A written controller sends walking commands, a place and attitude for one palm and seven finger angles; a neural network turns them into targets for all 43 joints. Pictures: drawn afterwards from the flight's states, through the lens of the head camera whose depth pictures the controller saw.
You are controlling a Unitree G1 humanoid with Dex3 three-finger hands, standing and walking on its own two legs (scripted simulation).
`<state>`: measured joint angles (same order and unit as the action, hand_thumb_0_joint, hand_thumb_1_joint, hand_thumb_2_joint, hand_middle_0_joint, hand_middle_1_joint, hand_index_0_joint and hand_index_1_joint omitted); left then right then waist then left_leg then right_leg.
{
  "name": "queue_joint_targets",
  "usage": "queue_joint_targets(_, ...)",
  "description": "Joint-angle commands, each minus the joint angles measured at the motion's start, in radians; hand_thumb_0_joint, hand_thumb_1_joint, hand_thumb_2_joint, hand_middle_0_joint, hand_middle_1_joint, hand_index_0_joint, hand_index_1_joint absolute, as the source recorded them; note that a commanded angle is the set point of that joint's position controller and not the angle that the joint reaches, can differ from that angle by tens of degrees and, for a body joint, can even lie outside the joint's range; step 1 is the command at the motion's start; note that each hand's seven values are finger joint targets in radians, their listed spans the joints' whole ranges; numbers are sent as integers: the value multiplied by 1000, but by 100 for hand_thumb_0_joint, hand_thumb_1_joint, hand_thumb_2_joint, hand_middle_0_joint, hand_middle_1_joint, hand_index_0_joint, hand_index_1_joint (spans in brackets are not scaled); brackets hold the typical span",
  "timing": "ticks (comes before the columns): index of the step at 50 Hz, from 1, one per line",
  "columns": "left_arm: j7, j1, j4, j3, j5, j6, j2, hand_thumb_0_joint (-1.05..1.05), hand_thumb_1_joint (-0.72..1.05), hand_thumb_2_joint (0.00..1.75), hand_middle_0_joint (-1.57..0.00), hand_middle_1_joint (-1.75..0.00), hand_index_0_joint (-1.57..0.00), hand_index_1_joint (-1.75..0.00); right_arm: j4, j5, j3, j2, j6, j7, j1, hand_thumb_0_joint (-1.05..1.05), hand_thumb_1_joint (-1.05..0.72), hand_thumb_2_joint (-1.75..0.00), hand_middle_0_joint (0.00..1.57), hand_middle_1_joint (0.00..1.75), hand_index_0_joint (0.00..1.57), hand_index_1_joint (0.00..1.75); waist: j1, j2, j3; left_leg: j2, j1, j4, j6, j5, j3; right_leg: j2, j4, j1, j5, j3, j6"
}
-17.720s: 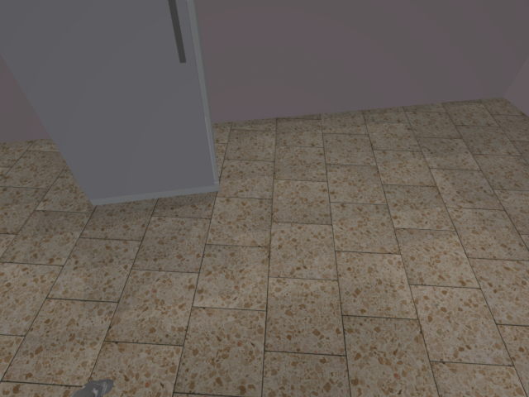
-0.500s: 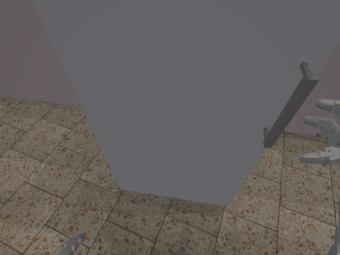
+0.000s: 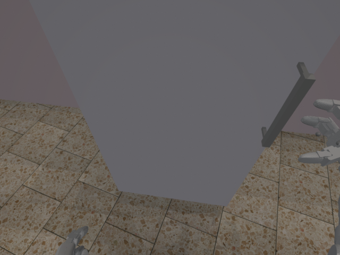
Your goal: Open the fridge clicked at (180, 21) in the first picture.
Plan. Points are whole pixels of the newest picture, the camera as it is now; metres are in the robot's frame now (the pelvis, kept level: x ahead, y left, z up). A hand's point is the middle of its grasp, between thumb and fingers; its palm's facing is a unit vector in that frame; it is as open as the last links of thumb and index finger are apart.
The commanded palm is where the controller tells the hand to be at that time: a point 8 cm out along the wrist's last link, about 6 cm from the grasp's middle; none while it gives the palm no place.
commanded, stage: feel for the door with the fingertips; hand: right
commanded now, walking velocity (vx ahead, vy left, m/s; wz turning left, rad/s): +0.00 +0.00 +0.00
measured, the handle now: (281, 110) +0.45 -0.23 +0.12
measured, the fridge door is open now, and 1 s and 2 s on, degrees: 0 0 0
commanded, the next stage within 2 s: slide the fingers in behind the handle in 0.94 s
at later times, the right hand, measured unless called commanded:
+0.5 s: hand (297, 130) +0.38 -0.24 +0.12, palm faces +0.07 +1.00 +0.02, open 14.0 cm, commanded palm +0.35 -0.29 +0.12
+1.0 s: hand (296, 122) +0.40 -0.24 +0.13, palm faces +0.06 +1.00 +0.01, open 13.8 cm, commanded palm +0.38 -0.29 +0.12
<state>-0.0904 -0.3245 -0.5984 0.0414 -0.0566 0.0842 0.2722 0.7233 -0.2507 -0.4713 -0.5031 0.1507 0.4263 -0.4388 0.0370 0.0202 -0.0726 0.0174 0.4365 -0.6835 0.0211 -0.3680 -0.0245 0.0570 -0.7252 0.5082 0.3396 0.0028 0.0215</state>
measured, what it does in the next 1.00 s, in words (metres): stands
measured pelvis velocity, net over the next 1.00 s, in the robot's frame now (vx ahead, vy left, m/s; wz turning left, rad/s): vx -0.01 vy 0.00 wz -0.01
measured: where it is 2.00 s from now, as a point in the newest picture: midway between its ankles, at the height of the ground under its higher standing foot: outside the picture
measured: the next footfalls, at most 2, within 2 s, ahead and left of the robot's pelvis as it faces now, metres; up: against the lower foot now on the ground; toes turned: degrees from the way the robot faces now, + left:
none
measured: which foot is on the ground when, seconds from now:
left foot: down 0.00-1.00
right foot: down 0.00-1.00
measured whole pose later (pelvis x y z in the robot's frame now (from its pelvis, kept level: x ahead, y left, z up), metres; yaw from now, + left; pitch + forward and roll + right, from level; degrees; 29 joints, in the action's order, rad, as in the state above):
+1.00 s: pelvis -0.01 +0.00 +0.00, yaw +0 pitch +7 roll +1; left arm -0.09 -0.33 -0.64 0.04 -0.06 0.06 0.27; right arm 0.82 -0.22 -0.38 -0.46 0.17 0.34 -0.58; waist 0.05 0.02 -0.06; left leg 0.02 0.46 -0.69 0.02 -0.36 -0.03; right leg 0.05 -0.73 0.53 0.33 0.01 0.02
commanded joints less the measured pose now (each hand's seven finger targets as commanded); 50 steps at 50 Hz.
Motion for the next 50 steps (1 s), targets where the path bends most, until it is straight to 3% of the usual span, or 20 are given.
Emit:
queue_joint_targets(1, -21, 6, 107, -60, -4, 48, 147, 0, 90, 90, -20, -30, -20, -30, -219, -40, -8, -255, 63, 19, -378, 0, 50, -30, 30, 120, 30, 120, 12, 83, -250, -48, -35, 88, -34, 315, -19, -46, 86, -207, -242, -8, -51)
queue_joint_targets(4, -23, -3, 96, -61, -5, 45, 157, 0, 90, 90, -20, -30, -20, -30, -159, -42, 7, -247, 35, 18, -381, 0, 50, -30, 30, 120, 30, 120, 16, 23, -208, -43, -23, 101, -33, 273, -18, -47, 88, -172, -199, -9, -53)
queue_joint_targets(6, -19, 2, 106, -63, -3, 47, 150, 0, 90, 90, -20, -30, -20, -30, -223, -30, 13, -242, 39, 8, -393, 0, 50, -30, 30, 120, 30, 120, 5, 81, -274, -42, -39, 92, -35, 289, -16, -52, 90, -205, -223, -7, -51)
queue_joint_targets(9, -19, 2, 102, -64, -1, 46, 147, 0, 90, 90, -20, -30, -20, -30, -260, -37, 23, -223, 54, -19, -402, 0, 50, -30, 30, 120, 30, 120, 12, 35, -271, -45, -51, 93, -35, 304, -20, -46, 85, -211, -243, -5, -53)
queue_joint_targets(11, -16, 8, 101, -63, 0, 48, 144, 0, 90, 90, -20, -30, -20, -30, -267, -33, 1, -231, 57, -37, -383, 0, 50, -30, 30, 120, 30, 120, 0, 61, -286, -45, -56, 88, -35, 301, -17, -49, 89, -212, -236, -3, -49)
queue_joint_targets(14, -15, 8, 100, -61, 1, 44, 145, 0, 90, 90, -20, -30, -20, -30, -245, -22, 2, -229, 49, -62, -362, 0, 50, -30, 30, 120, 30, 120, -1, 24, -252, -42, -60, 92, -32, 287, -18, -46, 94, -184, -221, -8, -52)
queue_joint_targets(16, -12, 21, 107, -63, 1, 45, 136, 0, 90, 90, -20, -30, -20, -30, -287, -9, -2, -230, 52, -76, -371, 0, 50, -30, 30, 120, 30, 120, -10, 87, -272, -41, -64, 88, -34, 292, -15, -49, 97, -202, -229, -9, -48)
queue_joint_targets(18, -10, 26, 112, -62, 0, 47, 129, 0, 90, 90, -20, -30, -20, -30, -320, -9, 16, -198, 55, -88, -348, 0, 50, -30, 30, 120, 30, 120, -11, 95, -281, -43, -68, 87, -35, 305, -19, -46, 99, -223, -247, -8, -46)
queue_joint_targets(21, -11, 28, 108, -61, 0, 46, 131, 0, 90, 90, -20, -30, -20, -30, -316, -16, 21, -184, 44, -103, -344, 0, 50, -30, 30, 120, 30, 120, -4, 42, -266, -44, -79, 90, -30, 323, -20, -44, 101, -208, -249, -10, -48)
queue_joint_targets(24, -14, 22, 99, -61, 3, 41, 138, 0, 90, 90, -20, -30, -20, -30, -284, -9, -15, -230, 37, -114, -343, 0, 50, -30, 30, 120, 30, 120, -10, 24, -247, -41, -89, 96, -30, 313, -14, -45, 102, -187, -238, -14, -51)
queue_joint_targets(29, -15, 19, 96, -61, 0, 35, 134, 0, 90, 90, -20, -30, -20, -30, -269, -7, 29, -191, 46, -91, -387, 0, 50, -30, 30, 120, 30, 120, 13, 26, -246, -42, -79, 95, -29, 339, -13, -44, 93, -198, -253, -20, -53)
queue_joint_targets(31, -16, 25, 96, -60, -2, 37, 131, 0, 90, 90, -20, -30, -20, -30, -277, -9, 40, -181, 52, -83, -413, 0, 50, -30, 30, 120, 30, 120, 10, 80, -255, -42, -62, 98, -31, 316, -9, -48, 95, -214, -233, -19, -50)
queue_joint_targets(32, -18, 23, 92, -57, -3, 38, 132, 0, 90, 90, -20, -30, -20, -30, -256, -10, 62, -161, 50, -80, -435, 0, 50, -30, 30, 120, 30, 120, 20, 67, -245, -43, -48, 99, -33, 299, -14, -47, 98, -214, -221, -12, -49)
queue_joint_targets(34, -22, 8, 77, -61, -1, 35, 142, 0, 90, 90, -20, -30, -20, -30, -208, -15, 47, -184, 50, -78, -453, 0, 50, -30, 30, 120, 30, 120, 27, -2, -231, -44, -44, 104, -30, 291, -15, -43, 90, -199, -213, -10, -54)
queue_joint_targets(38, -18, 3, 74, -62, 0, 31, 144, 0, 90, 90, -20, -30, -20, -30, -165, 1, 26, -218, 56, -76, -471, 0, 50, -30, 30, 120, 30, 120, 12, 34, -253, -38, -47, 94, -32, 294, -12, -49, 91, -189, -218, -7, -49)
queue_joint_targets(42, -16, -5, 73, -61, 2, 25, 145, 0, 90, 90, -20, -30, -20, -30, -168, 11, 27, -235, 74, -83, -520, 0, 50, -30, 30, 120, 30, 120, 16, 66, -284, -40, -46, 84, -34, 307, -10, -49, 83, -199, -237, -6, -49)
queue_joint_targets(43, -15, -4, 72, -60, 1, 24, 141, 0, 90, 90, -20, -30, -20, -30, -162, 12, 53, -207, 77, -84, -543, 0, 50, -30, 30, 120, 30, 120, 26, 75, -268, -42, -27, 85, -34, 293, -14, -47, 85, -204, -229, -4, -48)
queue_joint_targets(47, -14, -18, 65, -62, 3, 22, 146, 0, 90, 90, -20, -30, -20, -30, -120, 16, 51, -213, 80, -96, -575, 0, 50, -30, 30, 120, 30, 120, 26, 65, -277, -42, -19, 87, -32, 272, -11, -47, 83, -196, -207, -4, -49)
queue_joint_targets(49, -15, -30, 59, -61, 3, 16, 152, 0, 90, 90, -20, -30, -20, -30, -96, 20, 51, -228, 85, -101, -587, 0, 50, -30, 30, 120, 30, 120, 36, 22, -266, -44, -16, 89, -31, 255, -15, -44, 84, -178, -197, -1, -53)
queue_joint_targets(50, -13, -26, 59, -63, 2, 17, 149, 0, 90, 90, -20, -30, -20, -30, -114, 25, 56, -225, 90, -99, -626, 0, 50, -30, 30, 120, 30, 120, 38, 68, -278, -44, -4, 87, -31, 260, -11, -44, 83, -196, -202, 0, -51)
